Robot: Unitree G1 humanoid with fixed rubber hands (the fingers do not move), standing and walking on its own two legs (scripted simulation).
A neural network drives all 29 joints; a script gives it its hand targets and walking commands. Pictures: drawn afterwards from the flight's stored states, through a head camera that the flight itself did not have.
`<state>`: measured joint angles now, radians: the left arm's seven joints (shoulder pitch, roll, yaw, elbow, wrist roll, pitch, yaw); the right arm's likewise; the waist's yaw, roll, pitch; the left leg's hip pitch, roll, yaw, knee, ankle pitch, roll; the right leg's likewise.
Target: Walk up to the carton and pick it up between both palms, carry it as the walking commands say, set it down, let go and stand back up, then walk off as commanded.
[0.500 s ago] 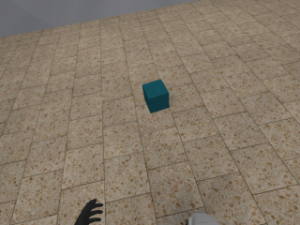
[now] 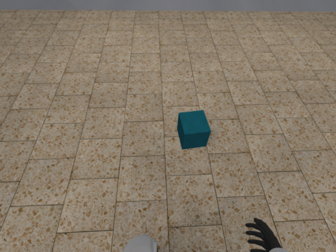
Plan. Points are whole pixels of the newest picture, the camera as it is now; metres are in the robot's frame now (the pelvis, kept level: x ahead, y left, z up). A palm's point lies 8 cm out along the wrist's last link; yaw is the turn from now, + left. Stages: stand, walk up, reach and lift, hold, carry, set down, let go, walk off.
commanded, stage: walk up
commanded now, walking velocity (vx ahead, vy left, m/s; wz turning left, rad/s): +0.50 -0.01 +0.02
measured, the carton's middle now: (192, 129) +0.92 -0.05 -0.66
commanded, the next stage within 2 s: none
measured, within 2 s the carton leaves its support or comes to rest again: neither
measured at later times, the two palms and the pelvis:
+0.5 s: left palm (128, 146) +0.41 +0.21 -0.11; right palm out of the picture +0.09 -0.20 -0.11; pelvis +0.25 -0.01 +0.01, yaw +0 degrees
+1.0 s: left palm (112, 163) +0.34 +0.24 -0.11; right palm (252, 119) +0.58 -0.21 -0.09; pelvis +0.44 +0.01 +0.02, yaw +0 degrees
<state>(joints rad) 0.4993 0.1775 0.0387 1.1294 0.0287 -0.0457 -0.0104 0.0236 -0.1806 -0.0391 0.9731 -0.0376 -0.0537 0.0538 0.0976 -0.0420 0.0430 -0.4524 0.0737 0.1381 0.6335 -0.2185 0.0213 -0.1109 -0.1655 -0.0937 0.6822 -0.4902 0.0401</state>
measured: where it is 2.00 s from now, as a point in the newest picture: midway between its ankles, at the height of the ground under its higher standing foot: (172, 190)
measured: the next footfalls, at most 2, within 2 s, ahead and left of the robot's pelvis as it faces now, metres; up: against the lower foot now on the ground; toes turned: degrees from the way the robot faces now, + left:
right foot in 0.54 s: +0.46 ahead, -0.14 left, +0.00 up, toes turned -9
left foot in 1.04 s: +0.55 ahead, +0.16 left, +0.00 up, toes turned +7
